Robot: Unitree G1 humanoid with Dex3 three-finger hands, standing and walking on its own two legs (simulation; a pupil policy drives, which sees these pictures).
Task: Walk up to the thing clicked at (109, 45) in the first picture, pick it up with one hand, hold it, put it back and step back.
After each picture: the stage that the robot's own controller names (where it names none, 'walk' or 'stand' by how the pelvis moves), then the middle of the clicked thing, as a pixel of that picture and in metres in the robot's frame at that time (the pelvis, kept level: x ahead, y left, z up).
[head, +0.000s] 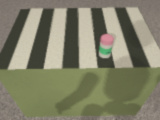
stand; (105, 46) +0.65 -0.11 -0.08
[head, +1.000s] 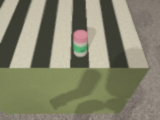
rise first; (80, 43) +0.59 +0.04 -0.05
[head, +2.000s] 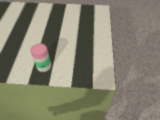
stand; (41, 58) +0.49 +0.21 -0.05
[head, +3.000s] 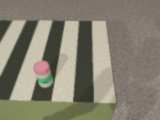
stand; (43, 74) +0.46 +0.20 -0.08
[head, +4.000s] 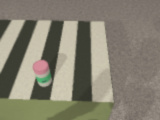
stand; (42, 73) +0.47 +0.20 -0.09
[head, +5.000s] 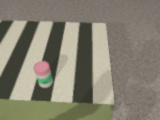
stand; (43, 74) +0.47 +0.20 -0.09
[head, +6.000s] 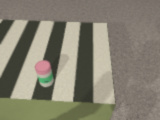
stand; (44, 73) +0.47 +0.19 -0.09
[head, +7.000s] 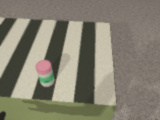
rise first; (45, 73) +0.47 +0.19 -0.08
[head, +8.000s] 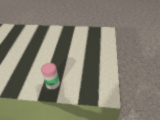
go down; (50, 76) +0.47 +0.19 -0.08
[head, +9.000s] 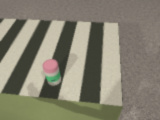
go down; (52, 72) +0.47 +0.19 -0.08
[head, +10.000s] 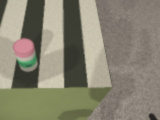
go down; (26, 55) +0.47 +0.18 -0.02
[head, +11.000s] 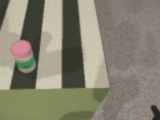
approach; (24, 57) +0.47 +0.18 -0.01
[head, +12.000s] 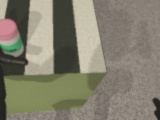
close in; (9, 39) +0.49 +0.19 +0.02
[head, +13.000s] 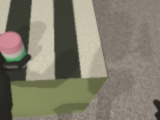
lift; (14, 51) +0.45 +0.18 +0.02
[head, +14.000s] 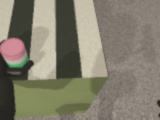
lift; (16, 57) +0.43 +0.18 +0.02
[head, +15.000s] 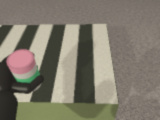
lift; (26, 71) +0.32 +0.18 +0.16
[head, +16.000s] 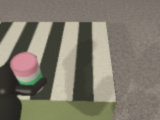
hold; (29, 74) +0.32 +0.17 +0.14
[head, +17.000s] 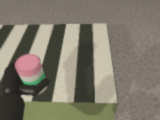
hold; (32, 75) +0.33 +0.16 +0.13
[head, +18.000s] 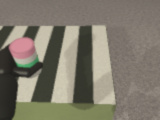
crouch; (27, 58) +0.37 +0.18 +0.16
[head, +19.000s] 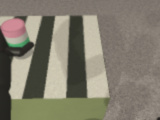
lower; (18, 40) +0.45 +0.20 +0.15
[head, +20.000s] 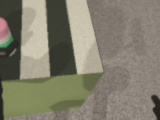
lower; (0, 38) +0.49 +0.20 +0.04
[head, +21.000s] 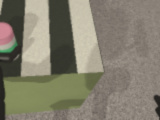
lower; (4, 43) +0.48 +0.19 +0.03
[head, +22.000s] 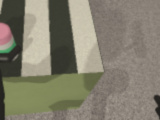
lower; (3, 43) +0.48 +0.20 +0.03
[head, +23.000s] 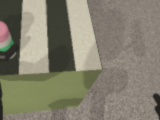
lower; (0, 41) +0.48 +0.20 +0.03
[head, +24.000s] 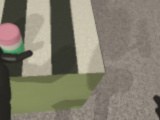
open; (11, 43) +0.48 +0.18 +0.03
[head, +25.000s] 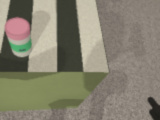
sink last; (20, 38) +0.48 +0.16 +0.02
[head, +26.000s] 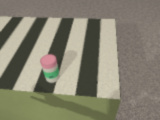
sink last; (50, 68) +0.48 +0.18 -0.02
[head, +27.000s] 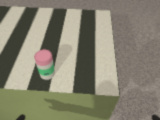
stand; (45, 65) +0.46 +0.17 -0.02
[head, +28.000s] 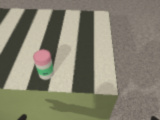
stand; (44, 65) +0.47 +0.18 -0.01
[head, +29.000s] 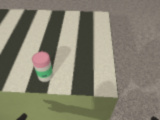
stand; (43, 67) +0.46 +0.18 -0.01
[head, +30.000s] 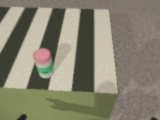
stand; (44, 63) +0.47 +0.18 -0.01
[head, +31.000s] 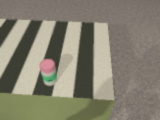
stand; (48, 72) +0.48 +0.18 -0.08
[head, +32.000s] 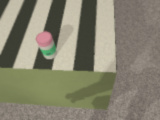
walk; (47, 46) +0.54 +0.20 -0.06
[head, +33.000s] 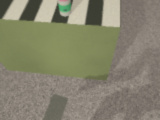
walk; (64, 3) +0.82 +0.10 -0.05
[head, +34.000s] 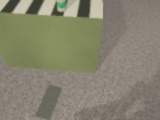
stand; (61, 2) +1.08 +0.17 -0.06
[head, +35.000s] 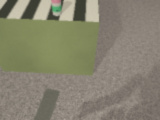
stand; (56, 6) +1.06 +0.18 -0.08
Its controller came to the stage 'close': yes
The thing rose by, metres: 0.22
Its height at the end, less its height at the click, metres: +0.00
